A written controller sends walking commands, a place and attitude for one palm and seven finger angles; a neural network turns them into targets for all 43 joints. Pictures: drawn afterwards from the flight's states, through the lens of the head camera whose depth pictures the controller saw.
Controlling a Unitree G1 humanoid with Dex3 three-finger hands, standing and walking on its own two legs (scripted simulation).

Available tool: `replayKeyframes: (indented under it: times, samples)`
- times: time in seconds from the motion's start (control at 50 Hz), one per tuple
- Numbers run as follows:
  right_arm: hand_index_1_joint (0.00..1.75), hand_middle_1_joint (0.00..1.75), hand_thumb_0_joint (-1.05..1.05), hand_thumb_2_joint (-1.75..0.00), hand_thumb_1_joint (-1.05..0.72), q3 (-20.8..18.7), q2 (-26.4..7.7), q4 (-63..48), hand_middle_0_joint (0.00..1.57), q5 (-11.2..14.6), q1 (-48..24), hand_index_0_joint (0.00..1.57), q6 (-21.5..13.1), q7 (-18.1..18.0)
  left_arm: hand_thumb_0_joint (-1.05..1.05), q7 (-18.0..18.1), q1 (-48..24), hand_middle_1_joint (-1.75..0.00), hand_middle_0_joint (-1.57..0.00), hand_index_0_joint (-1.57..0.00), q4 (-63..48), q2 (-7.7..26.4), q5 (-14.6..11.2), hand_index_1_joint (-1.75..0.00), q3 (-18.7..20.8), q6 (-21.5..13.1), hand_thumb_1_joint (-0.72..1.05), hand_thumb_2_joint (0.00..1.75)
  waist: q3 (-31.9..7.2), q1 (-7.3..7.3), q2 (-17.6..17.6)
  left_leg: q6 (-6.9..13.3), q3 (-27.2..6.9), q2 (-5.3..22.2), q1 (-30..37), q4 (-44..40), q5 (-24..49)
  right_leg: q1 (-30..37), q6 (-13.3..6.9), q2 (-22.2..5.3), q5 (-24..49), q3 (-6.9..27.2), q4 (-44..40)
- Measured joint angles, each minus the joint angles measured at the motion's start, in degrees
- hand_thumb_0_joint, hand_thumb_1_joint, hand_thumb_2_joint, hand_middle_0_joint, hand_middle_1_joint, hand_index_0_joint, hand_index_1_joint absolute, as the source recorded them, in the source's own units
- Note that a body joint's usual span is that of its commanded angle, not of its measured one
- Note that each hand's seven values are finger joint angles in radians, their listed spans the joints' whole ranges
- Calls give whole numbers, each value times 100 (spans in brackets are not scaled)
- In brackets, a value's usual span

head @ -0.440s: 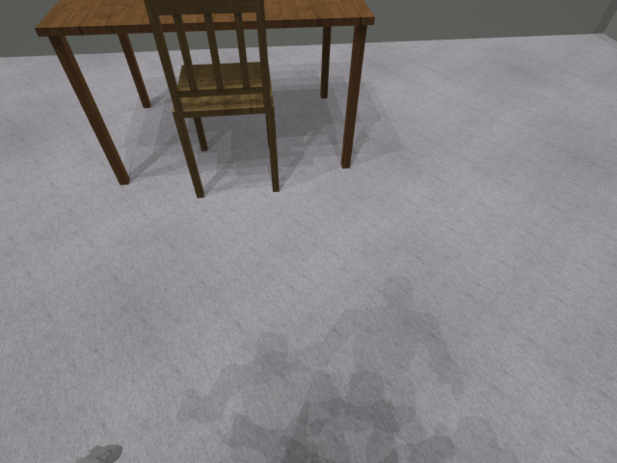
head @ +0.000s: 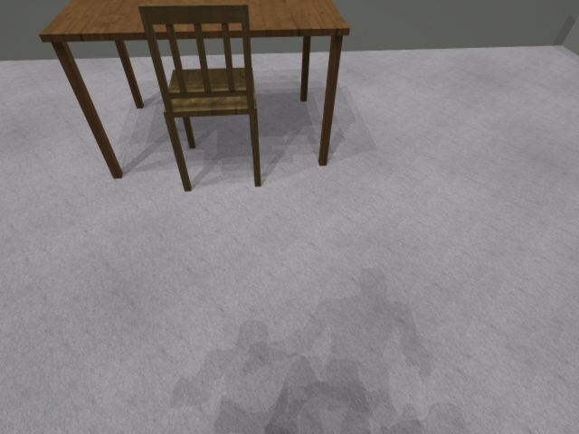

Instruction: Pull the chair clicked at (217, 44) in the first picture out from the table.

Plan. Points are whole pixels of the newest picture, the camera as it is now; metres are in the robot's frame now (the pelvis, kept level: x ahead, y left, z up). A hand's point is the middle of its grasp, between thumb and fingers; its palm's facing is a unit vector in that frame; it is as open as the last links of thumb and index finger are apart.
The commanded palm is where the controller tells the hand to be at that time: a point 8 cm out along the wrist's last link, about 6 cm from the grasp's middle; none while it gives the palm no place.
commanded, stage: stand and wait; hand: left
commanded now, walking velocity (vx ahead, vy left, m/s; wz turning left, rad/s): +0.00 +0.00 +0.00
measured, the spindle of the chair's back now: (202, 58) +1.39 +0.42 -0.10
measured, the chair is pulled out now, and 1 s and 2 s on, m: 0.00 0.00 0.00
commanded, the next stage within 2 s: look at it before walking up in 0.40 s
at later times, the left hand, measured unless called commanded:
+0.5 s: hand out of the picture +0.06 +0.24 -0.15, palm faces -0.03 -0.94 -0.33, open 7.4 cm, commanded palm none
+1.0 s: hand out of the picture +0.05 +0.24 -0.15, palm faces -0.04 -0.94 -0.33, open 7.4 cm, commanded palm none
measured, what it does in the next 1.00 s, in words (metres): stands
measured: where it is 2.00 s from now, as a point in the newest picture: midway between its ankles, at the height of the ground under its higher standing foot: outside the picture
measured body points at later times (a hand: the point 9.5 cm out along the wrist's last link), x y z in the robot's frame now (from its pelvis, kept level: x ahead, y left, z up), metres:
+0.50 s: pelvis -0.02 +0.00 +0.00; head -0.02 +0.00 +0.45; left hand +0.06 +0.29 -0.13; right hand +0.05 -0.30 -0.13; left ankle -0.02 +0.12 -0.74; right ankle -0.02 -0.12 -0.74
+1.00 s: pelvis -0.02 +0.00 +0.00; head -0.02 +0.00 +0.45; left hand +0.05 +0.29 -0.13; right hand +0.06 -0.30 -0.13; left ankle -0.02 +0.12 -0.74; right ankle -0.02 -0.12 -0.74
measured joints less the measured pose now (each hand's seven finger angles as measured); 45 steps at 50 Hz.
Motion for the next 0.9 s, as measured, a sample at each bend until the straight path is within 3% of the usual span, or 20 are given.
replayKeyframes:
  times: [0.9]
  samples:
    - [30, 30, 1, -90, -90, 8, -24, 420, 21, 31, 155, 20, -32, 36, 0, -22, 14, -30, -20, -20, 340, 31, 12, -30, -6, -38, 90, 90, 58, -26, 8, -23, 39, 37, -11, -318, 339, -32, -11, 35, 355, 40, -315]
